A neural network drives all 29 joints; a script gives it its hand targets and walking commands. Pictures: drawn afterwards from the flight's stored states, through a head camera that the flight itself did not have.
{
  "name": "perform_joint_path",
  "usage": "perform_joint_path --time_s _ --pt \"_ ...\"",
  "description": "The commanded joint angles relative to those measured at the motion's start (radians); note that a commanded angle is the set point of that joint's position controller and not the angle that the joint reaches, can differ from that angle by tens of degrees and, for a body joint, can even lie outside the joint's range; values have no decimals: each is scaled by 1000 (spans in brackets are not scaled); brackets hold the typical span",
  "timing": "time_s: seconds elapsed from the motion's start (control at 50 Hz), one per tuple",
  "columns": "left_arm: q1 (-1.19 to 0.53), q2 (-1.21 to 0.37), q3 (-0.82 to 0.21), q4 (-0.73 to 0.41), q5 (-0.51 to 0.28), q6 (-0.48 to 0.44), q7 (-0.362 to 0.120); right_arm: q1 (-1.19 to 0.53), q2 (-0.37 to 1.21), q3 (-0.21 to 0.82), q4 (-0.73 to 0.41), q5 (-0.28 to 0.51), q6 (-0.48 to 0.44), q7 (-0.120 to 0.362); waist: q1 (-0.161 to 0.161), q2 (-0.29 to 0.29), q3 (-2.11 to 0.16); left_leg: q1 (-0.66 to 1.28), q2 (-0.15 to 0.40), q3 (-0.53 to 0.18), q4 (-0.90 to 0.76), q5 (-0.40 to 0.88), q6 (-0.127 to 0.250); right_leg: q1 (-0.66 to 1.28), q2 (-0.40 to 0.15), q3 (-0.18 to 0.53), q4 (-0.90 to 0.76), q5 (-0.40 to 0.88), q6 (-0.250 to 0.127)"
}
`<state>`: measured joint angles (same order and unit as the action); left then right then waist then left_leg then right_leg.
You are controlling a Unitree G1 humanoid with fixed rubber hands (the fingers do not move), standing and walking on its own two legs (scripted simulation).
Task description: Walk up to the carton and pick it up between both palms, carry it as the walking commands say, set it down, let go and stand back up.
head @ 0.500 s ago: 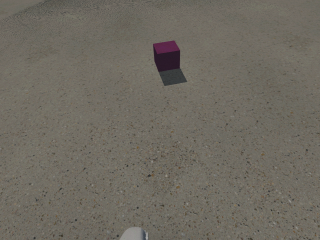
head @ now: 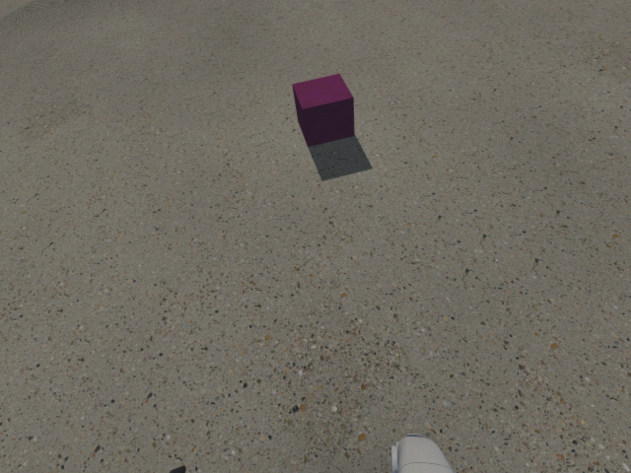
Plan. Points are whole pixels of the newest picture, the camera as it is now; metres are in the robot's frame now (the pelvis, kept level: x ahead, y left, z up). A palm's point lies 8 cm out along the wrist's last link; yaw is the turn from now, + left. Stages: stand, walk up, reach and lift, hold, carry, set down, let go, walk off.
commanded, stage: walk up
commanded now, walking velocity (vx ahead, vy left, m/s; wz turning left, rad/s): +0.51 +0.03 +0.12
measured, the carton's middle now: (323, 110) +1.79 +0.06 -0.65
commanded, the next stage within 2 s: none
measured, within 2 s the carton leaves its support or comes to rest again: neither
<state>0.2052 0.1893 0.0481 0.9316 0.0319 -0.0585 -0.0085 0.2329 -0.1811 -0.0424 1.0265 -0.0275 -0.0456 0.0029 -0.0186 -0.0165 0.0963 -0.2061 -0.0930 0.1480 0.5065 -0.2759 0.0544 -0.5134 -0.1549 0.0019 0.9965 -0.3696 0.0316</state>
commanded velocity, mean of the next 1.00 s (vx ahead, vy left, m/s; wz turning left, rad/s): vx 0.50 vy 0.06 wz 0.03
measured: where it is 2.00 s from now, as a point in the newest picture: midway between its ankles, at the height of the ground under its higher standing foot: (318, 260)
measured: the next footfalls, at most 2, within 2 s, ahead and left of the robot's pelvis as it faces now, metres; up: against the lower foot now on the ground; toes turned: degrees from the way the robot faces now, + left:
right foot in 0.10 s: +0.20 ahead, -0.14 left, +0.00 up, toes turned -7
left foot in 0.56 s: +0.39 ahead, +0.18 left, +0.00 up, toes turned +10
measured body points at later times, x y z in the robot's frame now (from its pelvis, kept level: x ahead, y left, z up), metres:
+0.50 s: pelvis +0.23 +0.02 +0.02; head +0.25 +0.03 +0.47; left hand +0.13 +0.24 -0.13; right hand +0.36 -0.21 -0.12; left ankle +0.33 +0.18 -0.70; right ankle +0.16 -0.13 -0.72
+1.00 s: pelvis +0.47 +0.05 +0.01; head +0.47 +0.06 +0.46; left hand +0.63 +0.27 -0.11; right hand +0.36 -0.18 -0.13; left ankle +0.35 +0.18 -0.72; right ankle +0.61 -0.09 -0.69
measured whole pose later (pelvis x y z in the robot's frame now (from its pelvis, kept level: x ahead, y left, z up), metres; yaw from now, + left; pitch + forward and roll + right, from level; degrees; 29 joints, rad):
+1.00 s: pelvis +0.47 +0.05 +0.01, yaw +1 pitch +0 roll +1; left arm 0.07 0.19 0.07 0.94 0.01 -0.01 -0.05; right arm 0.49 -0.17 -0.05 1.14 -0.03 -0.08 -0.01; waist -0.10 -0.03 -0.01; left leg 0.07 0.05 0.14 0.26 -0.32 -0.04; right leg -0.54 -0.12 -0.09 0.66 -0.14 0.05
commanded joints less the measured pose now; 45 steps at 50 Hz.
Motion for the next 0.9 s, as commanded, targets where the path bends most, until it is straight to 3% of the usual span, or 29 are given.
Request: perform_joint_path --time_s 0.0,0.02,0.04,0.06,0.08,0.12,0.18,0.2,0.24,0.3,0.36,0.4,0.42,0.46,0.48,0.5,0.52,0.54,0.56,0.6,0.62,0.68,0.7,0.72,0.74,0.78,0.82,0.84,0.88 --pt "404 115 57 92 0 3 -3 -161 -130 -35 -81 5 -32 14 240 -124 -91 -450 175 -164 35 2 50 646 29 -63 -354 208 -18" --pt "469 213 73 104 7 -4 8 -116 -98 -24 -120 11 -35 13 257 -402 -98 -526 53 -40 354 -160 -2 642 -166 207 -647 -13 -70" --pt "408 287 89 62 -2 3 13 -15 -83 -20 -127 11 -23 8 201 -465 -143 -544 40 -113 585 -240 -25 592 -294 504 -831 -284 -127" --pt "310 277 83 35 -1 12 19 22 -105 -34 -109 3 -14 12 154 -336 -91 -553 96 -174 734 -194 -37 506 -318 556 -867 -497 -168" --pt "202 242 69 11 -1 9 25 12 -99 -41 -116 -9 -11 23 93 -219 5 -542 134 -185 759 -111 -48 378 -297 485 -864 -475 -138" --pt "174 198 56 6 -2 -2 35 23 -68 -40 -76 -35 4 40 61 -40 13 -502 184 -193 772 -34 -81 290 -315 419 -821 -243 -143" --pt "139 153 35 4 -12 -11 31 61 -38 -31 -69 -26 31 43 28 -102 42 -485 219 -187 710 35 -97 218 -266 274 -843 -154 -169" --pt "150 156 40 25 -13 -14 34 44 -59 -44 -68 -33 30 46 26 -39 8 -450 211 -190 699 69 -90 228 -256 259 -842 -115 -164" --pt "137 182 49 18 -10 -17 26 5 -69 -35 -82 -25 34 55 26 -91 43 -446 229 -156 581 103 -101 231 -211 180 -848 -108 -139" --pt "204 185 53 42 -14 -24 27 -123 -74 -29 -119 -11 32 66 68 -76 1 -443 210 -97 351 149 -101 345 -165 37 -818 125 -107" --pt "249 156 45 79 -9 -25 25 -169 -53 -12 -135 -2 22 70 83 -124 18 -328 188 -44 170 137 -117 327 -168 29 -850 142 -109" --pt "253 174 63 101 -4 -12 21 -194 -30 -13 -130 -13 16 67 98 -206 4 -259 159 -5 62 55 -115 337 -180 13 -810 125 -105" --pt "232 166 55 98 -11 -12 23 -140 -46 -17 -124 -8 8 61 71 -166 -38 -149 157 -18 -1 56 -110 294 -186 38 -766 115 -103" --pt "242 133 43 100 -12 -10 13 43 -123 -48 -42 -13 -5 47 -7 -49 -131 113 124 13 -43 13 -80 238 -87 -104 -511 278 -59" --pt "237 88 32 80 -22 -18 7 243 -194 -79 12 -13 -16 31 -96 92 -247 320 282 -194 -103 -63 -32 89 8 -164 -251 185 -21" --pt "193 38 17 34 -21 -21 -2 396 -305 -99 40 -15 -30 6 -165 363 -293 511 520 -548 -230 -118 51 -168 140 -165 99 -224 -9" --pt "187 40 25 33 -15 -25 4 405 -312 -91 43 -5 -35 0 -145 246 -308 477 577 -697 -257 -8 72 -214 94 -2 220 -196 -27" --pt "128 30 23 17 -6 -19 4 335 -284 -82 26 2 -37 -1 -109 189 -171 345 597 -645 -274 49 70 -243 43 26 301 -168 -24" --pt "124 31 18 21 -2 -15 -7 228 -235 -67 15 0 -40 0 -64 111 -168 281 534 -527 -264 21 54 -225 -6 34 287 -35 -30" --pt "108 65 27 34 -10 -3 -23 97 -163 -53 -3 -8 -50 -4 -28 113 -140 206 433 -374 -283 68 27 -165 -11 -9 197 108 -25" --pt "109 29 17 44 -3 3 -25 94 -153 -50 -16 -2 -56 -2 -30 153 -126 177 431 -349 -308 83 40 -157 -14 -7 197 129 -23" --pt "112 40 33 55 -2 15 -20 148 -146 -41 -9 -7 -76 -4 -19 70 -127 183 468 -360 -293 282 66 -155 -18 10 153 155 -1" --pt "100 47 31 52 -6 22 -22 137 -133 -40 -9 3 -76 -2 -17 107 -126 170 446 -313 -288 280 69 -137 -23 5 109 161 -2" --pt "76 34 35 46 -3 30 -28 169 -141 -40 4 -4 -79 -9 -7 107 -81 140 469 -358 -301 304 77 -159 -9 10 98 171 5" --pt "26 33 35 24 -1 36 -25 169 -99 -28 8 -2 -77 -9 -9 81 -43 165 469 -374 -333 239 92 -207 -13 28 62 180 14" --pt "-56 30 38 -1 1 42 -34 171 -114 -25 14 1 -78 -11 -14 97 -6 160 424 -282 -358 251 67 -211 3 -14 -42 213 17" --pt "-122 9 27 -37 -10 43 -43 173 -121 -30 15 -7 -72 -18 -23 179 28 139 403 -233 -391 127 62 -181 4 -39 -177 251 19" --pt "-187 31 25 -51 -28 41 -47 169 -108 -16 14 -5 -68 -16 -27 129 91 86 399 -223 -427 129 63 -142 15 -70 -254 277 32" --pt "-207 10 17 -56 -30 38 -53 195 -112 -18 36 -4 -59 -14 -42 196 69 85 368 -166 -413 93 39 -50 52 -121 -355 258 26"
